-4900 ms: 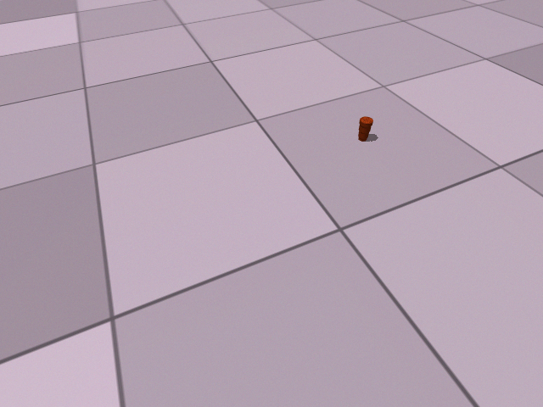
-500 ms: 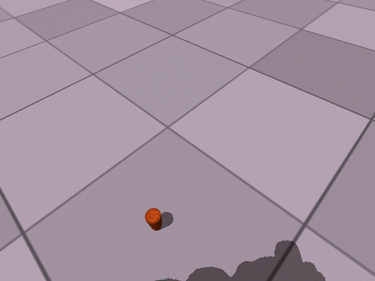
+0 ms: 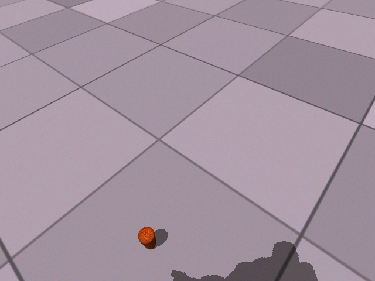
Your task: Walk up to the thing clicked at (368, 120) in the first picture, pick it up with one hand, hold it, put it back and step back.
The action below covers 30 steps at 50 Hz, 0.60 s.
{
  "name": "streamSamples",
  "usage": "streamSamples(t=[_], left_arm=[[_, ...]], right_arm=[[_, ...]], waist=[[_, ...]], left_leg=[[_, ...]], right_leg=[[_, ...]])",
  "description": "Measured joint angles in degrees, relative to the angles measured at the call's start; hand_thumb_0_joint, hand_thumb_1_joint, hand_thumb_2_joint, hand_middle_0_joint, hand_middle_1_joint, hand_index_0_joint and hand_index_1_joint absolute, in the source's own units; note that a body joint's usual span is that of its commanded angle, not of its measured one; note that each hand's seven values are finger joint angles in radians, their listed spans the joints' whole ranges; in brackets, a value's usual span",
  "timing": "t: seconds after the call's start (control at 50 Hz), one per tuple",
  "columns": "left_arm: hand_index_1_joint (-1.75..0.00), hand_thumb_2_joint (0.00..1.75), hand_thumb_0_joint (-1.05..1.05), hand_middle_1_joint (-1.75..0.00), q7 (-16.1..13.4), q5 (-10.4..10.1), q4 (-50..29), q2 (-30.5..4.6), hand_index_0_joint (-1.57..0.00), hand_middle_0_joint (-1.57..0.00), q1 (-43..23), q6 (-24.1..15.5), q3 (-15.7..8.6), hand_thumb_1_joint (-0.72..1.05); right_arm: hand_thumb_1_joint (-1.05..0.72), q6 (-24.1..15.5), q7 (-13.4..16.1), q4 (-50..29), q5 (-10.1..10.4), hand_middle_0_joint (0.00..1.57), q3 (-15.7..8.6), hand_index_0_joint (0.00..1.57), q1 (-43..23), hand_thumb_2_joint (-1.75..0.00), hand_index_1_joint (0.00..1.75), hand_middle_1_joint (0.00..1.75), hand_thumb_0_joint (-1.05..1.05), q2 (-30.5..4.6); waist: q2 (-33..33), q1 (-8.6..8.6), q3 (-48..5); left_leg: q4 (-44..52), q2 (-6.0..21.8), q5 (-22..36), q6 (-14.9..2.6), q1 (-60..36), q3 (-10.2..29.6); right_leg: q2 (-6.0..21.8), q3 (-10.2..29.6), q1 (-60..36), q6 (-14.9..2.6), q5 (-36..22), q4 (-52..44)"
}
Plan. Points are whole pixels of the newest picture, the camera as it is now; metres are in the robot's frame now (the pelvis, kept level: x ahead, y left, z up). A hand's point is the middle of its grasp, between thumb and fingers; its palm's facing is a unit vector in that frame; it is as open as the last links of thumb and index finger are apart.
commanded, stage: walk up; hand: left
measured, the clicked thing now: (148, 239) +0.44 +0.26 -0.70
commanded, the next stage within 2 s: stand in 1.04 s
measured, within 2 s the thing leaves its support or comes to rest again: neither
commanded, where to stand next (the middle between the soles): +0.03 +0.00 m, yaw +1 degrees
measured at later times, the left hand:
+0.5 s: hand out of the picture +0.11 +0.25 -0.14, palm faces +0.00 -0.95 -0.33, open 7.4 cm
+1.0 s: hand out of the picture +0.10 +0.27 -0.14, palm faces +0.02 -0.95 -0.32, open 7.4 cm
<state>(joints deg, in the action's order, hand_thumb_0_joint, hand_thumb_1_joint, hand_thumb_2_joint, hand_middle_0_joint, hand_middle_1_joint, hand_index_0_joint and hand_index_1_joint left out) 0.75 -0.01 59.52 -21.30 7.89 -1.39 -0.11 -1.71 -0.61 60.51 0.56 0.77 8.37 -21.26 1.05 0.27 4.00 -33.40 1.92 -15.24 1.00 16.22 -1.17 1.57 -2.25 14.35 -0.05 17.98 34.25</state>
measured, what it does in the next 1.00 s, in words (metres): stands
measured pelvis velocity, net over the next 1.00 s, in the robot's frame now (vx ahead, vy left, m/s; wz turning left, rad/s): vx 0.02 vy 0.01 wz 0.02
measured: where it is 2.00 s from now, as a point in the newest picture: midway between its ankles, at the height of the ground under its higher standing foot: outside the picture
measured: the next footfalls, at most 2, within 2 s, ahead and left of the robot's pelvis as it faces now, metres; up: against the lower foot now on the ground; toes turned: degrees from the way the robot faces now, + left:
none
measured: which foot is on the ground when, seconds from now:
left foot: down 0.00-1.00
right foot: down 0.00-1.00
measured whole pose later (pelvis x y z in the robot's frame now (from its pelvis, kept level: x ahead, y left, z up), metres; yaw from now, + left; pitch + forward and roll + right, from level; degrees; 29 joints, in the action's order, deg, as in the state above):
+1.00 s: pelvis +0.02 +0.01 +0.02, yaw +1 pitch -2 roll +0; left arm 0.9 0.5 66.6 -19.9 4.2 0.1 -0.9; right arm -1.3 0.0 66.5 -0.3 0.3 4.5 -19.6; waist -0.1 0.2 2.1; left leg -19.3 0.6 -9.6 0.1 7.7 -0.9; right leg 2.4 -3.0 4.5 1.5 11.3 17.9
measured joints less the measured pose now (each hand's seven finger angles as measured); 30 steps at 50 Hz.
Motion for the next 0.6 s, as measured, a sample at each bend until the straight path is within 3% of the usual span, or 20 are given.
streamSamples(t=[0.28, 0.6], left_arm=[[-0.30, 0.90, 0.00, -0.30, 0.1, -0.3, 4.6, 1.1, -0.20, -0.20, -6.5, 0.9, 0.2, 0.90], [-0.30, 0.90, 0.00, -0.30, 0.3, 0.3, 7.6, 1.2, -0.20, -0.20, -4.5, 1.3, -0.5, 0.90]], right_arm=[[-0.90, 0.0, 0.4, 5.1, -0.3, 0.20, 0.2, 0.20, -4.6, -0.90, 0.30, 0.30, 0.00, 0.2], [-0.90, 0.4, 0.5, 6.3, -0.6, 0.20, -0.1, 0.20, -4.5, -0.90, 0.30, 0.30, 0.00, 0.6]], waist=[[-0.7, -0.50, -0.9], [-0.8, -0.13, -1.2]], left_leg=[[9.5, -0.1, 4.1, 0.20, -5.7, 0.3], [13.2, -0.2, 5.4, -0.06, -7.7, 0.2]], right_leg=[[-0.2, -0.6, -5.9, 0.20, -4.1, -9.8], [-0.3, -0.7, -8.7, 0.65, -6.4, -15.2]])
